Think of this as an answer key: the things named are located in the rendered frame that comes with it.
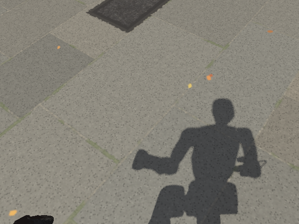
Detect robot left hand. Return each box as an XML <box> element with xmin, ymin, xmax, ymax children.
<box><xmin>13</xmin><ymin>215</ymin><xmax>54</xmax><ymax>224</ymax></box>

